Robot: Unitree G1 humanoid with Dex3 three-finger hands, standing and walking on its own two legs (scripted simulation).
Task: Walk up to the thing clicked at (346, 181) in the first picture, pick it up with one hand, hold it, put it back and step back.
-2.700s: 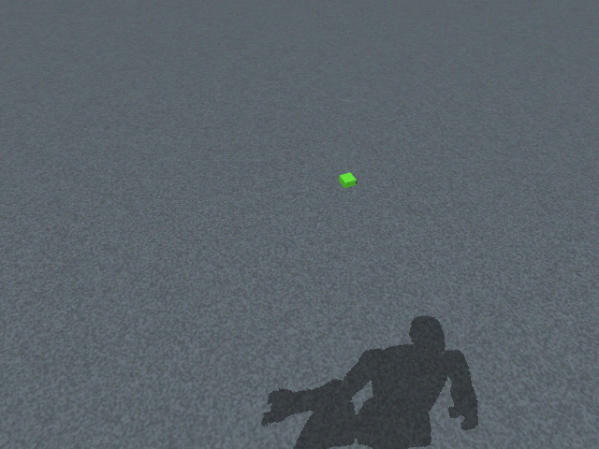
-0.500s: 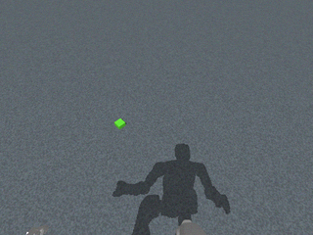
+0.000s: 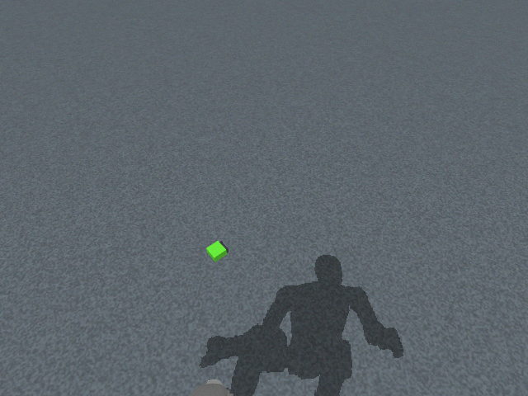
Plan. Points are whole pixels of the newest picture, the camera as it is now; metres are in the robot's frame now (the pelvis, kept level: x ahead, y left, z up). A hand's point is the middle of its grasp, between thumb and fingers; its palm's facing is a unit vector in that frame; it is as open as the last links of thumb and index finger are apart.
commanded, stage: walk up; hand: left
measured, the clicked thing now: (216, 251) +0.82 +0.26 -0.75
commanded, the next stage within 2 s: none
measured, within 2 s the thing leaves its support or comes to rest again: neither
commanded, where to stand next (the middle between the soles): +0.47 +0.03 m, yaw +0 degrees
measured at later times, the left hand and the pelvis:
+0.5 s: hand (123, 317) +0.28 +0.29 -0.13, palm faces -0.10 -0.92 -0.37, open 7.3 cm; pelvis +0.19 +0.02 +0.00, yaw -1 degrees
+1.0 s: hand (130, 288) +0.35 +0.31 -0.15, palm faces +0.01 -0.94 -0.35, open 7.3 cm; pelvis +0.33 +0.03 -0.01, yaw +2 degrees
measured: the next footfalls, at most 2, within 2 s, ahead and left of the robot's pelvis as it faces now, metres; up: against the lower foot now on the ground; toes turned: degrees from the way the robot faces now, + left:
left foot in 0.06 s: +0.18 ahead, +0.15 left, +0.00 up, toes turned +5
right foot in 0.54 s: +0.35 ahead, -0.11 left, +0.00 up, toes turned -4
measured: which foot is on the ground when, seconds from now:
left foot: up 0.00-0.04, down 0.06-0.56, up 0.58-0.98, down 1.00-1.00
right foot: down 0.00-0.10, up 0.12-0.52, down 0.54-1.00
